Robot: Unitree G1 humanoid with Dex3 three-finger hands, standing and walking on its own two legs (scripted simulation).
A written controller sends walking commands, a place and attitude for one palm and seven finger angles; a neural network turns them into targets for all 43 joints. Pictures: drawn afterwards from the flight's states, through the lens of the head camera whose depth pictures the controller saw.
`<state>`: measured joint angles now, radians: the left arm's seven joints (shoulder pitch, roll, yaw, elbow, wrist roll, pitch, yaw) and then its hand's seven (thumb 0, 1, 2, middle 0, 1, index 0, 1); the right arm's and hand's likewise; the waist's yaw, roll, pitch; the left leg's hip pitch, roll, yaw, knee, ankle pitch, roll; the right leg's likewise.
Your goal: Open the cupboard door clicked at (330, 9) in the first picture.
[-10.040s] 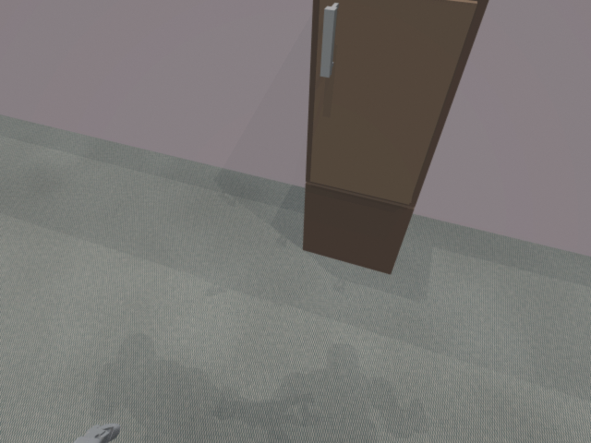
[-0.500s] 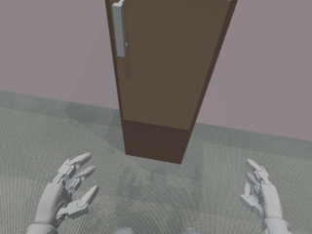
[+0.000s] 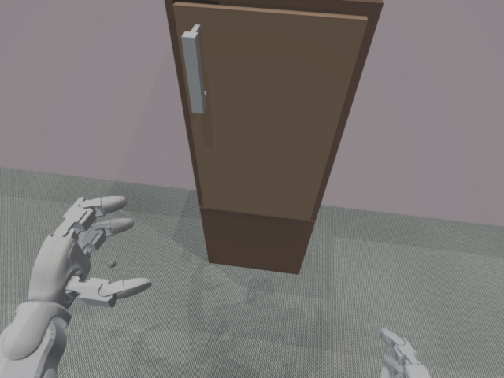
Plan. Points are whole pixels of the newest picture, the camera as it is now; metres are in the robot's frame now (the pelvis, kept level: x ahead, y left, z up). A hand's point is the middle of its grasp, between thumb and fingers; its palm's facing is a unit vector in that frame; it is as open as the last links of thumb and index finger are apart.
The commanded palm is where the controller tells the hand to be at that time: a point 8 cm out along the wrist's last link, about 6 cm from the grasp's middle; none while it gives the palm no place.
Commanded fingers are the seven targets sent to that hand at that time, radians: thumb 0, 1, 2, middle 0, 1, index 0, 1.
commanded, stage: raise the hand with hooked fingers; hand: left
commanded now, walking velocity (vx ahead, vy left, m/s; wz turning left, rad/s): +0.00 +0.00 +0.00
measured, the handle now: (197, 70) +0.63 +0.16 +0.18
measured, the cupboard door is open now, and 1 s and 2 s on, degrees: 0 0 0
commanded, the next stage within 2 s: move the hooked fingers beside the handle in 1.10 s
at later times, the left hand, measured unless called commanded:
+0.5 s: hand (101, 199) +0.30 +0.23 +0.17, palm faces +0.01 -1.00 -0.09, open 13.9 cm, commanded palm +0.27 +0.27 +0.18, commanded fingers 0.00 -0.50 0.30 -0.30 -1.20 -0.30 -1.20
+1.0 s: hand (84, 183) +0.30 +0.24 +0.19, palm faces +0.04 -1.00 -0.06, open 14.0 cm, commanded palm +0.27 +0.28 +0.19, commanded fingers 0.00 -0.50 0.30 -0.30 -1.20 -0.30 -1.20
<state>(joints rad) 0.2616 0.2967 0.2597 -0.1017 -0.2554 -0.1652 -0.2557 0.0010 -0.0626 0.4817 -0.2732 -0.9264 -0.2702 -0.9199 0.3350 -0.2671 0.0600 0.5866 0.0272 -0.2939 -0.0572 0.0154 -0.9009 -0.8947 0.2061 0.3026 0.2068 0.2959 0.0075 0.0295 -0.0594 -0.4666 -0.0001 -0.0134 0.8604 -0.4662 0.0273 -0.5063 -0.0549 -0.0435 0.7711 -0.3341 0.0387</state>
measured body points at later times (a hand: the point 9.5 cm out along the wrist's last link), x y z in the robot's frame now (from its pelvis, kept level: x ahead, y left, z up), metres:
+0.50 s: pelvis +0.02 -0.04 +0.02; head +0.02 -0.06 +0.47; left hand +0.29 +0.28 +0.17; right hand +0.21 -0.27 -0.05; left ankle -0.01 +0.10 -0.70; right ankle +0.04 -0.16 -0.70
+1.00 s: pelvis +0.01 -0.04 +0.03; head +0.00 -0.05 +0.48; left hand +0.29 +0.29 +0.20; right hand +0.17 -0.28 -0.04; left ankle -0.01 +0.10 -0.70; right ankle +0.04 -0.16 -0.70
